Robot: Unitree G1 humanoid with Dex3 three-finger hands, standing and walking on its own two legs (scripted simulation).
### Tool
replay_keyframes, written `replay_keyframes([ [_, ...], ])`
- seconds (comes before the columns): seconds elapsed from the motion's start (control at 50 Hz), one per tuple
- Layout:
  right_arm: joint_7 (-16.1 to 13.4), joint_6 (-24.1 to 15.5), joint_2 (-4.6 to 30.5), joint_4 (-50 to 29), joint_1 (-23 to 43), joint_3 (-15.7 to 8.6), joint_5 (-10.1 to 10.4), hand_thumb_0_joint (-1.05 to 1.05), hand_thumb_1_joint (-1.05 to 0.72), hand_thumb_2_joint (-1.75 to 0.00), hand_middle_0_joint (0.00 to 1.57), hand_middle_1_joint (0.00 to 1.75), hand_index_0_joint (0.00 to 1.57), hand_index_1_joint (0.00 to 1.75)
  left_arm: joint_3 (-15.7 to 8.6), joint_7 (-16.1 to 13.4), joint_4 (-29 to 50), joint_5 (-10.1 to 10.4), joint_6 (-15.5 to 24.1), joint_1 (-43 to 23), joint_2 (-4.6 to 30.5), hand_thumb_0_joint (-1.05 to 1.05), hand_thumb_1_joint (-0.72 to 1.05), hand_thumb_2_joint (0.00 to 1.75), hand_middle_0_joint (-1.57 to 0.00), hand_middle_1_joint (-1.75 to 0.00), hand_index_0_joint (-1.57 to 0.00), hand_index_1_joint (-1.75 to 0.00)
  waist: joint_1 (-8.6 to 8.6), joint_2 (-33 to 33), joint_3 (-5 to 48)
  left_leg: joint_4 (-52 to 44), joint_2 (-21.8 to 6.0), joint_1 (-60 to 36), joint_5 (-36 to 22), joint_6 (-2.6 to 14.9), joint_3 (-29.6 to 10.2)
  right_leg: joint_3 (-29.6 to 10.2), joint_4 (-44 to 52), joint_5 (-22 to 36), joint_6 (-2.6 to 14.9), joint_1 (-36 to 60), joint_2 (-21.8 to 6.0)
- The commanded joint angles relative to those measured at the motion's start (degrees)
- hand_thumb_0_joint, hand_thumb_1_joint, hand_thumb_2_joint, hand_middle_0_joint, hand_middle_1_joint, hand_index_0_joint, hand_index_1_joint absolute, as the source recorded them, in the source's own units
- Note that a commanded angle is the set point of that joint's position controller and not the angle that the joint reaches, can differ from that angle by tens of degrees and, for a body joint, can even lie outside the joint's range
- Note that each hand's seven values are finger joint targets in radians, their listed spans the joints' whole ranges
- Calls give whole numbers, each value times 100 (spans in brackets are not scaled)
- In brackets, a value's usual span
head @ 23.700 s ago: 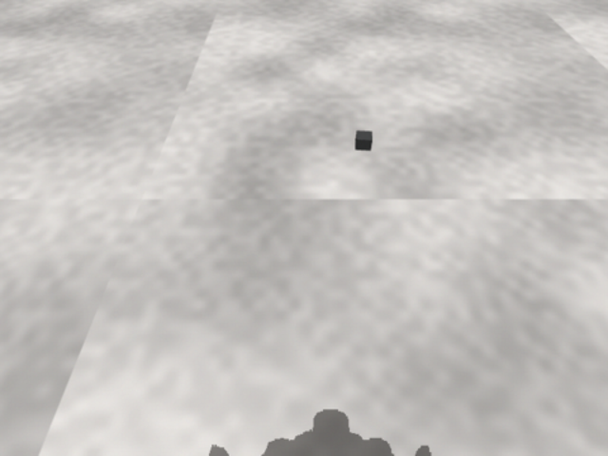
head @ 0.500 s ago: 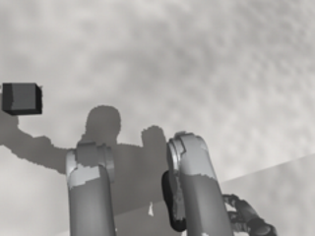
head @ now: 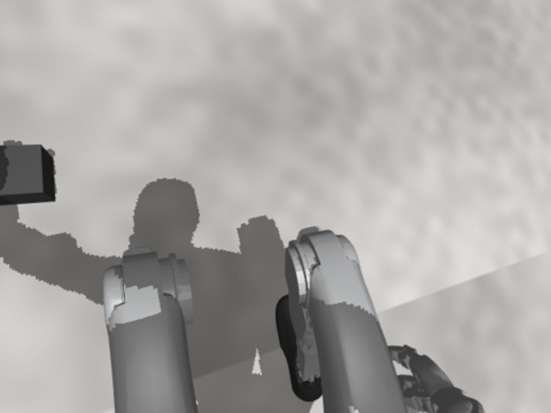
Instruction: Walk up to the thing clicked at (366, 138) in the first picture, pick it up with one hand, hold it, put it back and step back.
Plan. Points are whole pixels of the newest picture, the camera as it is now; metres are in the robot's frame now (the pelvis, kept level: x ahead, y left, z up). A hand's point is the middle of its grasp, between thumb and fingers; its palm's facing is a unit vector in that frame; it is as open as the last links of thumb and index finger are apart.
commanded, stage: rise first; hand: left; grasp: from above
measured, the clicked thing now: (19, 175) +0.45 +0.37 -0.28
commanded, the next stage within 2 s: approach in 1.20 s
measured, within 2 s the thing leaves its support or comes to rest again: neither
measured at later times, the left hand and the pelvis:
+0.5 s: hand out of the picture +0.40 +0.40 -0.16, palm faces -0.42 -0.10 -0.90, open 12.3 cm; pelvis +0.00 +0.00 +0.00, yaw +0 degrees
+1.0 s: hand out of the picture +0.40 +0.40 -0.15, palm faces -0.44 -0.10 -0.89, open 11.7 cm; pelvis +0.00 +0.00 +0.00, yaw +0 degrees
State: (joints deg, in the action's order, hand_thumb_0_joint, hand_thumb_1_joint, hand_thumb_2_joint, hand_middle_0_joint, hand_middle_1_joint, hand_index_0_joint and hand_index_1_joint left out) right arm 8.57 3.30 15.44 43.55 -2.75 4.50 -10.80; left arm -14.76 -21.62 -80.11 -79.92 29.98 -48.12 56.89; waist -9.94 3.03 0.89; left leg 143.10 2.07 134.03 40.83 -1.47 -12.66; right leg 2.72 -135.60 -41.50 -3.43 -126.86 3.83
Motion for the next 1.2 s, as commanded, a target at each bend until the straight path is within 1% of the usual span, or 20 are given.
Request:
replay_keyframes([
  [0.0, -74, -11, 1559, -61, -889, -483, -14, 0, -90, -90, 20, 30, 20, 30, -213, -260, 723, 202, -26, -1428, 1804, 0, -34, 86, -30, -78, -28, -80, 79, -2254, 3684, -1649, -106, -3533, -1424, 278, 678, 779, 1034, 1322, 457, 1047, 34],
  [0.14, -60, -61, 1582, -61, -917, -450, -29, 0, -90, -90, 20, 30, 20, 30, -141, -323, 614, 142, -71, -1710, 1806, 0, -31, 83, -31, -77, -30, -79, -66, -2308, 3660, -1646, -115, -3508, -1330, 261, 629, 816, 1002, 1284, 459, 978, 30],
  [0.22, -55, -86, 1574, -70, -889, -403, -26, 0, -91, -90, 20, 30, 20, 30, -18, -335, 415, 110, -100, -1663, 1724, 0, -27, 80, -34, -76, -33, -77, -83, -2346, 3549, -1678, -118, -3515, -1308, 245, 588, 842, 949, 1251, 464, 861, 29],
  [0.28, -55, -107, 1556, -69, -947, -369, -53, 0, -91, -90, 20, 30, 20, 30, -74, -361, 349, 59, -133, -1700, 1829, 0, -26, 79, -35, -75, -34, -77, -96, -2230, 3499, -1583, -95, -3346, -1231, 281, 672, 805, 1033, 1232, 458, 1019, 41],
  [0.38, -74, -144, 1580, -117, -876, -367, -22, 0, -91, -90, 20, 30, 20, 30, -184, -396, 351, 102, -201, -1579, 1966, 0, -22, 75, -37, -75, -37, -75, -7, -2269, 3596, -1608, -89, -3331, -1200, 270, 692, 801, 1036, 1214, 472, 1031, 48],
  [0.42, -79, -143, 1571, -109, -925, -379, -41, 0, -91, -90, 20, 30, 20, 30, -177, -401, 581, 90, -213, -1676, 1960, 0, -21, 75, -39, -71, -38, -73, -30, -2380, 3742, -1591, -84, -3358, -1217, 281, 733, 785, 1069, 1271, 459, 1170, 48],
  [0.48, -78, -164, 1540, -102, -977, -412, -7, 0, -91, -90, 20, 30, 20, 30, -154, -338, 665, 183, -310, -1534, 1842, 0, -20, 74, -39, -72, -39, -73, -2, -2268, 3790, -1597, -88, -3493, -1421, 296, 714, 772, 1083, 1413, 448, 1168, 34],
  [0.52, -75, -155, 1565, -95, -1004, -425, 7, 0, -91, -90, 20, 30, 20, 30, -144, -300, 777, 256, -349, -1594, 1820, 0, -21, 75, -39, -71, -38, -72, -21, -2499, 3806, -1669, -93, -3612, -1552, 267, 676, 803, 1005, 1466, 433, 1083, 8],
  [0.58, -64, -156, 1555, -118, -1035, -470, 68, 0, -91, -90, 20, 30, 20, 30, 2, -144, 708, 252, -391, -1541, 1677, 0, -19, 73, -42, -69, -41, -71, -63, -2352, 3631, -1718, -99, -3518, -1321, 265, 638, 797, 1068, 1312, 468, 996, 3],
  [0.62, -60, -152, 1565, -111, -1058, -464, 51, 0, -91, -90, 20, 30, 20, 30, -163, -106, 974, 317, -384, -1597, 1858, 0, -19, 74, -41, -70, -40, -71, 47, -2408, 3824, -1702, -84, -3574, -1450, 270, 665, 773, 1069, 1427, 451, 1166, -17],
  [0.66, -43, -138, 1535, -163, -1026, -463, 80, 0, -91, -90, 20, 30, 20, 30, -17, -20, 835, 356, -370, -1531, 1642, 0, -19, 73, -42, -69, -41, -71, -33, -2309, 3647, -1724, -81, -3433, -1297, 273, 663, 766, 1119, 1332, 470, 1122, -13],
  [0.68, -43, -126, 1548, -171, -1010, -472, 98, 0, -91, -90, 20, 30, 20, 30, -34, 10, 935, 387, -336, -1533, 1653, 0, -18, 73, -43, -68, -42, -70, -14, -2282, 3661, -1767, -86, -3404, -1223, 271, 636, 780, 1130, 1281, 467, 1125, -11],
  [0.76, -45, -101, 1543, -163, -1021, -464, 99, 0, -91, -90, 20, 30, 20, 30, -123, 74, 947, 339, -267, -1499, 1800, 0, -18, 73, -44, -67, -43, -69, 26, -2202, 3709, -1671, -81, -3435, -1340, 288, 692, 738, 1173, 1348, 465, 1222, -7],
  [0.8, -33, -82, 1547, -153, -1029, -440, 74, 0, -91, -90, 20, 30, 20, 30, -46, 75, 1043, 363, -206, -1669, 1671, 0, -17, 71, -44, -68, -43, -69, -36, -2287, 3747, -1709, -89, -3506, -1399, 279, 662, 777, 1146, 1387, 447, 1211, -10],
  [0.82, -29, -79, 1555, -172, -984, -439, 94, 0, -91, -90, 20, 30, 20, 30, -66, 71, 950, 375, -195, -1569, 1678, 0, -17, 72, -44, -68, -43, -70, -4, -2320, 3659, -1773, -78, -3474, -1311, 266, 625, 791, 1121, 1299, 458, 1103, -20],
  [0.88, -21, -66, 1573, -127, -1032, -407, 79, 0, -91, -90, 20, 30, 20, 30, 74, 63, 664, 267, -157, -1631, 1544, 0, -17, 71, -45, -68, -43, -69, -144, -2175, 3464, -1777, -95, -3464, -1264, 272, 551, 831, 1102, 1256, 458, 943, -13],
  [1.0, -29, -80, 1567, -150, -994, -374, 51, 0, -91, -90, 20, 30, 20, 30, -82, -45, 850, 206, -109, -1780, 1824, 0, -15, 70, -45, -68, -45, -69, -18, -2315, 3668, -1719, -82, -3503, -1270, 284, 688, 780, 1179, 1268, 441, 1166, -7],
  [1.08, -38, -106, 1573, -159, -993, -397, 73, 0, -91, -90, 20, 30, 20, 30, -45, -112, 715, 218, -180, -1811, 1746, 0, -16, 70, -44, -69, -44, -69, -84, -2239, 3619, -1741, -83, -3407, -1168, 280, 659, 811, 1150, 1213, 449, 1053, 2],
  [1.1, -37, -113, 1567, -141, -1030, -386, 68, 0, -91, -90, 20, 30, 20, 30, 45, -102, 592, 166, -199, -1791, 1657, 0, -17, 71, -44, -69, -43, -70, -149, -2238, 3522, -1737, -84, -3429, -1182, 275, 635, 814, 1118, 1218, 458, 984, -8],
  [1.18, -51, -133, 1583, -155, -992, -390, 69, 0, -91, -90, 20, 30, 20, 30, -65, -119, 751, 176, -203, -1871, 1858, 0, -13, 67, -45, -70, -46, -69, -48, -2363, 3657, -1729, -86, -3443, -1169, 267, 675, 789, 1118, 1208, 454, 1046, -16],
])
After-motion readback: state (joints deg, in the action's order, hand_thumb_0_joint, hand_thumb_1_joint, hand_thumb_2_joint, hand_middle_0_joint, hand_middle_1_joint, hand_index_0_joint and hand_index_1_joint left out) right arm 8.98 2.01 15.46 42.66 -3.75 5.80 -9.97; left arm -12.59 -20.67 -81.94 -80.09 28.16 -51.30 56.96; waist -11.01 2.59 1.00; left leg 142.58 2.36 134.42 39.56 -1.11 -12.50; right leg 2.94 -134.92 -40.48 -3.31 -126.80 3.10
